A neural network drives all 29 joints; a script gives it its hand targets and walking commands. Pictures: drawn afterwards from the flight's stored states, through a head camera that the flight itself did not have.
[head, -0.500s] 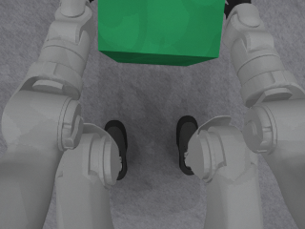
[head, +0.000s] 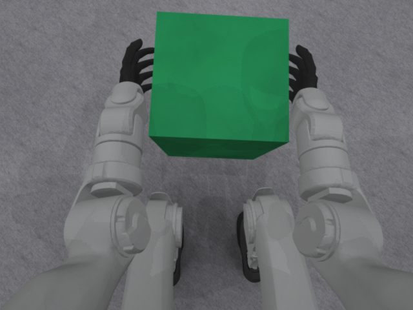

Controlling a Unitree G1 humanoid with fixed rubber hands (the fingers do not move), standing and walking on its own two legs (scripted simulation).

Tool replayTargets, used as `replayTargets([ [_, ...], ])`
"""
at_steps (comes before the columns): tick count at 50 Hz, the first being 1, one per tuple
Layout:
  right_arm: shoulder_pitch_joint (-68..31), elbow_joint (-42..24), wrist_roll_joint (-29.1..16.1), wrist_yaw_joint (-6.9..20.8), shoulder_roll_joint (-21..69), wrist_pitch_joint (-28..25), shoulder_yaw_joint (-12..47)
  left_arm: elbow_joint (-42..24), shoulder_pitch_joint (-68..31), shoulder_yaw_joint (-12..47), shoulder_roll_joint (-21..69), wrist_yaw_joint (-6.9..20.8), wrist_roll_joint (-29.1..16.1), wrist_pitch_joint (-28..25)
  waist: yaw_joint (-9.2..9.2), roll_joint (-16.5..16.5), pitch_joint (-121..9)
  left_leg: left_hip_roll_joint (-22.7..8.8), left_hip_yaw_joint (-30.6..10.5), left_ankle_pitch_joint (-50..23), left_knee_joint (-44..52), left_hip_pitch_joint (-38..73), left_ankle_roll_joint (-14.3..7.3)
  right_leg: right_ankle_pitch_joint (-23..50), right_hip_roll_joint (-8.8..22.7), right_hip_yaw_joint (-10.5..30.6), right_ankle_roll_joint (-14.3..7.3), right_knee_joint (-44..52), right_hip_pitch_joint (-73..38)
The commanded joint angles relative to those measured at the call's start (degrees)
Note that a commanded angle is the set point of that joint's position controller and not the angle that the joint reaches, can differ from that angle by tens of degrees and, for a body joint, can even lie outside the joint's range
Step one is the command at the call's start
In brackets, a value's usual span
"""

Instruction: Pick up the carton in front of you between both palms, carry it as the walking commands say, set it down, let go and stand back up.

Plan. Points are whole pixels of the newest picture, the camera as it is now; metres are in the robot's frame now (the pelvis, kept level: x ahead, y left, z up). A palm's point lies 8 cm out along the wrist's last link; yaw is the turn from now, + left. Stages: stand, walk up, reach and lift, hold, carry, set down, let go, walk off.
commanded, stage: reach and lift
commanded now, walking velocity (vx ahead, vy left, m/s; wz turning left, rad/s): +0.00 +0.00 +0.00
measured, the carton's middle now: (215, 102) +0.50 -0.02 -0.13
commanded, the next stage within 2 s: none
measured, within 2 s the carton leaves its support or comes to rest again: neither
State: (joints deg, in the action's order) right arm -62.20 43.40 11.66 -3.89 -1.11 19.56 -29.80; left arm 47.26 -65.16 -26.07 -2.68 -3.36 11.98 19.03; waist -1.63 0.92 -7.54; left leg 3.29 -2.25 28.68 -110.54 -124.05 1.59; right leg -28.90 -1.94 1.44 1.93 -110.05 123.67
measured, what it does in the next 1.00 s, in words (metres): rises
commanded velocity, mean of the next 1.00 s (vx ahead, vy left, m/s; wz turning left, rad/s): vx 0.00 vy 0.00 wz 0.00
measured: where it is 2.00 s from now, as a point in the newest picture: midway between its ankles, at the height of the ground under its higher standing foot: (211, 260)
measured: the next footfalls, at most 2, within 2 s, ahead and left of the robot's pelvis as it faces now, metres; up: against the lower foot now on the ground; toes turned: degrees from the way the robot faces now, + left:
none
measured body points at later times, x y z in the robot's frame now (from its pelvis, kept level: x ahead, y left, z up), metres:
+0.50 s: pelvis +0.03 +0.00 +0.12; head +0.23 +0.00 +0.53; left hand +0.49 +0.14 +0.08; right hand +0.48 -0.17 +0.08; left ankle +0.12 +0.12 -0.41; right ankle +0.12 -0.13 -0.41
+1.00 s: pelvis +0.08 +0.00 +0.26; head +0.16 +0.00 +0.71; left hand +0.44 +0.14 +0.24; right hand +0.44 -0.16 +0.23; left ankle +0.12 +0.12 -0.41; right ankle +0.12 -0.13 -0.41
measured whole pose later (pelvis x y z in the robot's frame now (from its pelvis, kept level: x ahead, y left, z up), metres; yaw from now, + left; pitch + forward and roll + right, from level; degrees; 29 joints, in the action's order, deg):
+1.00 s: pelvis +0.08 +0.00 +0.26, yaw +0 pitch +20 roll +0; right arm -25.4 30.6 12.2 -1.5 7.4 21.5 -20.8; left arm 31.6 -25.9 -19.9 7.6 -1.6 12.0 20.7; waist -0.6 0.3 -10.8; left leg 2.0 -3.2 23.1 -56.9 -53.6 0.5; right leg -22.6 -1.7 2.6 0.5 -56.6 53.8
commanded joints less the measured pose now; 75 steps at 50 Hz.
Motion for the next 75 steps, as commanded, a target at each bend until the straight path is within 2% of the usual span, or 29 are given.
replayTargets([
  [1, -37.5, 1.3, -5.2, 15.7, 56.3, 0.4, 24.8, 1.8, -34.0, 22.1, 59.7, 14.3, -5.1, 0.4, -1.78, 2.0, -51.4, 6.5, 5.9, -0.7, 14.9, 28.6, -1.6, 2.8, -6.9, -6.2, -1.5, 14.1, -29.9],
  [8, -34.2, -1.7, -7.2, 17.2, 61.0, 2.1, 29.2, -0.6, -29.2, 23.7, 62.1, 14.8, -4.8, 1.7, 0.11, 0.0, -57.9, 6.7, 5.7, -4.5, 20.3, 38.2, -1.8, 5.4, -7.2, -6.0, -0.6, 19.6, -37.2],
  [16, -25.9, -6.3, -9.7, 17.0, 64.0, 2.5, 36.1, -7.1, -22.4, 32.2, 66.6, 15.2, -9.0, 2.2, -0.80, -0.2, -60.7, 6.9, 4.5, -11.2, 25.6, 47.7, -0.8, 12.5, -7.5, -4.9, -0.3, 25.1, -46.8],
  [24, -16.6, -6.8, -9.8, 16.6, 65.3, 2.1, 38.5, -8.5, -13.8, 35.4, 68.3, 14.6, -9.4, 2.0, -0.71, 1.0, -53.4, 6.9, 3.1, -11.5, 33.3, 55.4, -0.5, 12.9, -7.5, -3.2, -0.8, 32.5, -53.7],
  [30, -10.9, -6.9, -9.1, 16.5, 66.1, 1.7, 39.2, -8.7, -7.5, 35.3, 68.8, 14.4, -8.5, 1.5, 0.20, 0.2, -47.9, 6.5, 1.9, -11.8, 39.8, 61.9, -0.8, 13.0, -7.4, -1.9, -1.0, 38.9, -60.8],
  [37, -3.7, -7.5, -8.0, 16.2, 66.9, 1.2, 39.8, -9.6, -0.7, 36.0, 69.2, 14.6, -7.9, 1.1, 0.40, -0.7, -41.6, 5.8, 0.3, -13.4, 47.7, 70.2, -1.3, 14.6, -6.8, -0.3, -1.4, 46.9, -70.6],
  [50, 9.2, -10.6, -7.2, 16.0, 67.3, 1.9, 42.8, -13.3, 12.3, 39.1, 68.9, 15.1, -7.2, 1.9, 0.95, -0.7, -29.4, 4.0, -2.1, -20.2, 64.2, 89.2, -1.9, 21.9, -5.2, 2.7, -2.3, 63.3, -91.6],
  [60, 17.4, -15.9, -7.9, 16.5, 66.7, 6.6, 46.0, -18.8, 20.5, 41.9, 68.2, 15.9, -7.9, 6.6, 1.40, -1.2, -19.3, 2.7, -2.9, -27.6, 76.9, 105.4, -2.2, 28.9, -3.7, 3.4, -1.9, 76.2, -107.2],
  [66, 20.1, -20.4, -8.3, 16.9, 65.7, 11.2, 47.1, -23.9, 23.4, 43.3, 67.0, 16.3, -8.5, 11.3, 1.66, -0.9, -11.2, 1.8, -2.8, -27.6, 84.5, 113.6, -1.9, 28.4, -3.0, 3.3, -1.9, 83.6, -114.2],
  [71, 20.5, -19.0, -6.3, 17.4, 63.8, 14.2, 42.5, -22.9, 23.6, 39.2, 65.1, 16.9, -6.6, 14.6, 1.60, -0.6, -2.4, 1.3, -2.5, -20.4, 88.5, 114.5, -2.0, 21.0, -2.6, 3.0, -2.3, 87.5, -115.0],
  [75, 16.5, -17.9, -5.0, 18.1, 63.4, 14.6, 39.7, -21.6, 19.5, 36.4, 65.2, 17.7, -5.3, 15.0, 1.47, -0.7, 0.1, 1.1, -2.1, -15.8, 89.2, 114.4, -2.4, 16.0, -2.4, 2.6, -2.7, 88.3, -115.0],
])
